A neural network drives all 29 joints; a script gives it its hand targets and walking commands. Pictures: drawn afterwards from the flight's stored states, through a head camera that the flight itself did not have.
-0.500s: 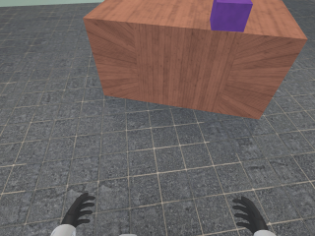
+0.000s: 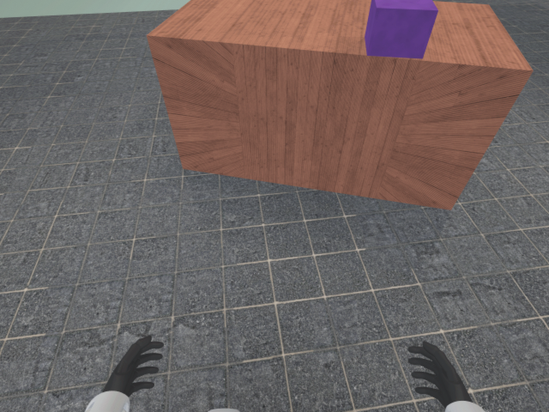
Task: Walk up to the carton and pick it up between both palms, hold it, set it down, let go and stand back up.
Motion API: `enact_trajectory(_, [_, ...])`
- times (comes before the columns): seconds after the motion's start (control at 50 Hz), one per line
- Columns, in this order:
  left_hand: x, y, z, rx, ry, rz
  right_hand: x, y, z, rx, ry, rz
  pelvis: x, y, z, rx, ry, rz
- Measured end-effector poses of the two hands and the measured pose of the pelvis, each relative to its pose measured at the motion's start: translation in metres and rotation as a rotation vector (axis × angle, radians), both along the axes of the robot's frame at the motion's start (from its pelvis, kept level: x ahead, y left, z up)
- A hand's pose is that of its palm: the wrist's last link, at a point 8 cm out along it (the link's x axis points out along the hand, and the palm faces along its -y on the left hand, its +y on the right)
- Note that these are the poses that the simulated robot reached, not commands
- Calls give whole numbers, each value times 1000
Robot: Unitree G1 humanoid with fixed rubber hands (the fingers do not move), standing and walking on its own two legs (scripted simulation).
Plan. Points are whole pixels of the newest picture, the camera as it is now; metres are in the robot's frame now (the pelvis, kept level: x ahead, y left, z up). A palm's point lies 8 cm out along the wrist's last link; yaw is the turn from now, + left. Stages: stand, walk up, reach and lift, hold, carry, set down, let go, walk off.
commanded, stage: stand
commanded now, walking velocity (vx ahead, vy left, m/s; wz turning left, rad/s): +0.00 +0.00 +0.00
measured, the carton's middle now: (397, 25) +1.32 -0.39 +0.04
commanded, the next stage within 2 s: walk up in 0.02 s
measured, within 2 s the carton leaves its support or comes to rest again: neither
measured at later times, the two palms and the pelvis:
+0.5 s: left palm (143, 370) +0.18 +0.22 -0.08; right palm out of the picture +0.12 -0.33 -0.08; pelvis +0.03 -0.05 -0.01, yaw -5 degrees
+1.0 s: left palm (172, 329) +0.24 +0.19 -0.06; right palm (517, 358) +0.24 -0.40 -0.13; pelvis +0.16 -0.11 -0.02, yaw -10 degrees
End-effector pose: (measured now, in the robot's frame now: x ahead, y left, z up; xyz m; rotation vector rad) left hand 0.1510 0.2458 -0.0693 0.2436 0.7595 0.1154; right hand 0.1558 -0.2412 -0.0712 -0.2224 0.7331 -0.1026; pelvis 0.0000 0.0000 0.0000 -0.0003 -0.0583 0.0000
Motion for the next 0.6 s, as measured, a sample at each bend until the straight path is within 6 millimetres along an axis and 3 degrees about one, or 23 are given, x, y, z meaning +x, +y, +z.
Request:
enact_trajectory(0.26, [0,1,0,1,3,-5,0,-2,1,-6,-1,2,0,0,0,0,0,0])
enact_trajectory(0.32, [-1,0,-2,-4,30,-28,-3,-11,1,-15,-8,-10,3,-3,0,2,1,-15])
enact_trajectory(0.46, [19,-11,-5,46,78,-78,-29,-69,-3,-73,44,-82,18,-36,-4,35,16,-77])
enact_trajectory(0.6, [48,-63,-10,89,94,-135,-28,-143,-26,-92,110,-134,47,-88,-17,45,25,-139])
